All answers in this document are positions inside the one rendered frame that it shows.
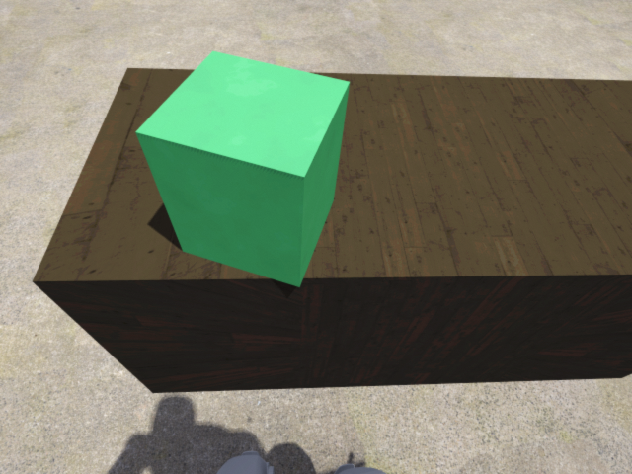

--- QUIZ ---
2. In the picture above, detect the pedestal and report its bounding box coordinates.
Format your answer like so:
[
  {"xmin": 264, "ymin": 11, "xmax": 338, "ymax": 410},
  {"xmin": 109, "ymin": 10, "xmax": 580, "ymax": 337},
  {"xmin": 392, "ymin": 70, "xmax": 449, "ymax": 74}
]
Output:
[{"xmin": 33, "ymin": 68, "xmax": 632, "ymax": 393}]

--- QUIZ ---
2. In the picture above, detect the carton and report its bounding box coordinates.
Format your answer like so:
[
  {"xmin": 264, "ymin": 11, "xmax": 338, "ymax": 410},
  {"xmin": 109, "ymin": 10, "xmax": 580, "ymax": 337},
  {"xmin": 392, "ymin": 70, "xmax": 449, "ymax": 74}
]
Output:
[{"xmin": 135, "ymin": 51, "xmax": 350, "ymax": 287}]

